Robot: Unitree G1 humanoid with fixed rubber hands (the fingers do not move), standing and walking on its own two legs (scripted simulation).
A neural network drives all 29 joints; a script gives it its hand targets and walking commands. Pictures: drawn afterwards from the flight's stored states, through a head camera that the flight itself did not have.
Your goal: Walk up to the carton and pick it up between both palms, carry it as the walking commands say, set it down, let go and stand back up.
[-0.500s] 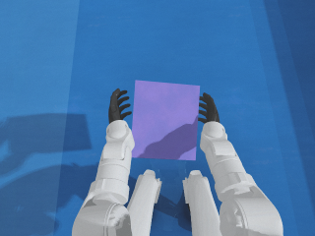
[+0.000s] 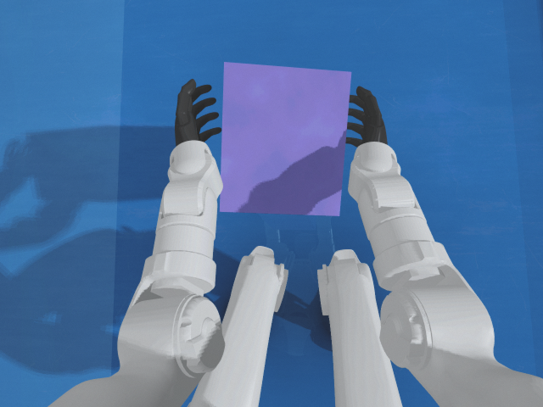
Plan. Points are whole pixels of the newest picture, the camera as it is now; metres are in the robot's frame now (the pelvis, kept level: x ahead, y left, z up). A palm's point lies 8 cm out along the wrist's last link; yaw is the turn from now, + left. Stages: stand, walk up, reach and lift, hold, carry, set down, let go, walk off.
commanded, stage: set down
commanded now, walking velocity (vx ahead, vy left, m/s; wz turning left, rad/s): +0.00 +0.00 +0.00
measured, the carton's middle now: (276, 145) +0.48 +0.06 -0.18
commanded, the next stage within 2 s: none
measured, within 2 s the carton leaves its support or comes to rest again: neither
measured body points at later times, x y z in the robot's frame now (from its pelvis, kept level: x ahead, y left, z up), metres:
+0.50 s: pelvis -0.04 +0.01 -0.07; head +0.31 +0.03 +0.20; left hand +0.48 +0.19 -0.20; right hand +0.50 -0.06 -0.23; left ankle +0.09 +0.15 -0.48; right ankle +0.12 -0.12 -0.48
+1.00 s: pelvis -0.02 +0.01 -0.11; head +0.36 +0.02 +0.12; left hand +0.50 +0.18 -0.29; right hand +0.53 -0.07 -0.32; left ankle +0.09 +0.15 -0.48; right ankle +0.11 -0.12 -0.48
